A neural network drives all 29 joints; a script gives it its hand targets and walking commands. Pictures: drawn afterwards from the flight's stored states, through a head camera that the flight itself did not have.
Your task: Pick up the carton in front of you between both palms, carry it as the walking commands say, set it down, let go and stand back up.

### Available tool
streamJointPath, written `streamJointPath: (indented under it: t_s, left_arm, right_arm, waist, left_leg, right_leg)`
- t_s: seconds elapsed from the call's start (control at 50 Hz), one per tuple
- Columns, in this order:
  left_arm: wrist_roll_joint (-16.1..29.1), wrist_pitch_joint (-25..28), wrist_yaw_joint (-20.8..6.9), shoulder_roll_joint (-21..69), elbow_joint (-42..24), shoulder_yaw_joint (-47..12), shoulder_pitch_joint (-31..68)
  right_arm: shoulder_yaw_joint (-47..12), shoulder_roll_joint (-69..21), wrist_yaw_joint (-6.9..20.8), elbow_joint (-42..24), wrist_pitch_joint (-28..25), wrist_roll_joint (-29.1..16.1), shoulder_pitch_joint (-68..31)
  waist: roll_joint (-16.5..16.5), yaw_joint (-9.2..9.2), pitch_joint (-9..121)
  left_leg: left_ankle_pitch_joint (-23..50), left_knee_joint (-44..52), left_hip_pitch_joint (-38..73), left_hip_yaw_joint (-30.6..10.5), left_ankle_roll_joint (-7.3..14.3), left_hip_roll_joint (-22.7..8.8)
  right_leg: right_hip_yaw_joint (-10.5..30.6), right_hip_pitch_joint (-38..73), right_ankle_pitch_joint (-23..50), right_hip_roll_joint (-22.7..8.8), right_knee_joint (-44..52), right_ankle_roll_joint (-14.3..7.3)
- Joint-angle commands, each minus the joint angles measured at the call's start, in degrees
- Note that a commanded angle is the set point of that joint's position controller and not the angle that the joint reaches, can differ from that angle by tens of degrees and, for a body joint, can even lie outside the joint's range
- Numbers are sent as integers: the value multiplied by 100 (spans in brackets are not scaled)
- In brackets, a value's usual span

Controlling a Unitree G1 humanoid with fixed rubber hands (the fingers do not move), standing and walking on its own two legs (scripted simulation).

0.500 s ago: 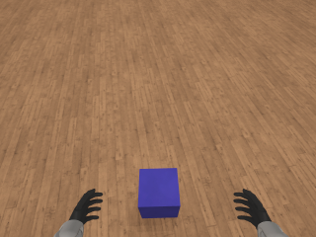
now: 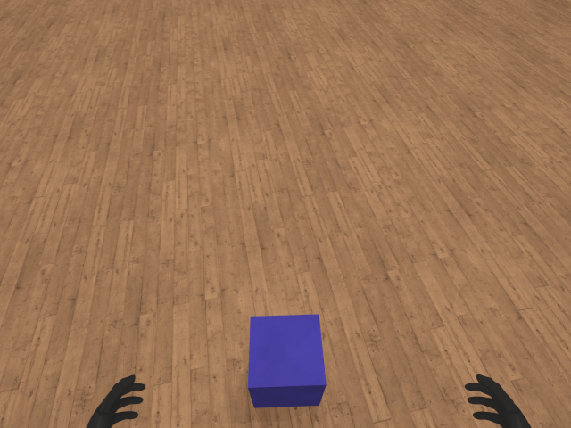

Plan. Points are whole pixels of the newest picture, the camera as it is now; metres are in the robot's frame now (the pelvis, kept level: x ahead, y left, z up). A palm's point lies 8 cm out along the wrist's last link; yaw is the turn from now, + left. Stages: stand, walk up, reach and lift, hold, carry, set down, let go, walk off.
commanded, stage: stand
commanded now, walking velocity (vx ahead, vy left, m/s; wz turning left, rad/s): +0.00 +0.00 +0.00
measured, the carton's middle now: (285, 362) +0.40 +0.02 -0.65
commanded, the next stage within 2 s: none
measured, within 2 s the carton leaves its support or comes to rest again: neither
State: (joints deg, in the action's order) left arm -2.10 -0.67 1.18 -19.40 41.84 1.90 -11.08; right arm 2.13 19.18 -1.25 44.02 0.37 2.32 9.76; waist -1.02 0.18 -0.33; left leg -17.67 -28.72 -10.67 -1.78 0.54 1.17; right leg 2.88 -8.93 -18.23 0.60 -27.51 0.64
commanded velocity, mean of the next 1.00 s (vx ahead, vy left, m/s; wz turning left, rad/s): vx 0.00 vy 0.00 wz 0.00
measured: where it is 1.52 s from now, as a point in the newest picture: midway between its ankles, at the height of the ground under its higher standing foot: outside the picture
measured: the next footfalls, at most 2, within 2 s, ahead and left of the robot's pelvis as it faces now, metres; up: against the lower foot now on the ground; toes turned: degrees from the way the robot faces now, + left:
none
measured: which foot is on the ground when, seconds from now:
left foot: down 0.00-1.00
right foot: down 0.00-1.00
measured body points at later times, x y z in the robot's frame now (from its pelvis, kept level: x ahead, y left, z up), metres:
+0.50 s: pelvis -0.01 +0.00 +0.01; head -0.02 +0.01 +0.46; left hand +0.10 +0.30 -0.10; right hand +0.11 -0.30 -0.10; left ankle -0.03 +0.11 -0.74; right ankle -0.04 -0.13 -0.74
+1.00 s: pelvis -0.03 +0.00 +0.01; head -0.03 +0.00 +0.46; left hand +0.08 +0.31 -0.11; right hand +0.08 -0.31 -0.10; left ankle -0.03 +0.11 -0.74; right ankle -0.04 -0.13 -0.74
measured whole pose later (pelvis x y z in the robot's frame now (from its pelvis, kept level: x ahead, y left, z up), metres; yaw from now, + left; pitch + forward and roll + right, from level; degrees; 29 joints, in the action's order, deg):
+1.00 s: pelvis -0.03 +0.00 +0.01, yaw +0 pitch -2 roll +0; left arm -1.2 0.6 0.8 -21.8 55.9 0.4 -8.7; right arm 0.6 21.6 -0.7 57.2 -0.6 1.2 7.5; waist -0.5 0.1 -1.5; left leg -12.0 -21.7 -7.3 -2.0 0.4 1.0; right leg 2.8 -5.7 -12.8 0.5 -20.9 0.5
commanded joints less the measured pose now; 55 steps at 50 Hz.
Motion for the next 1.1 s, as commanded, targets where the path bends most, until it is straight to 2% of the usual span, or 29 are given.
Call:
streamJointPath:
  t_s: [0.0, 0.62, 1.08]
  left_arm:
    - [8, 96, 35, -813, -249, 180, 128]
    - [65, 173, 9, -1079, 787, 64, 336]
    - [104, 187, -17, -1197, 1251, 18, 461]
  right_arm:
    - [202, 909, -33, -245, -85, -12, -146]
    - [81, 1125, 12, 729, -141, -79, -372]
    - [9, 1241, 30, 1143, -153, -130, -474]
  waist:
    - [152, -3, 355]
    - [103, -13, 32]
    - [104, -6, 11]
  left_leg:
    - [2277, 317, 289, -424, 0, -556]
    - [1373, 918, 313, -561, 56, -647]
    - [1330, 1075, 372, -615, 88, -705]
  right_leg:
    - [264, 29, 1925, -442, 250, -67]
    - [450, 123, 1325, -589, 849, -138]
    - [480, 190, 1286, -639, 1022, -164]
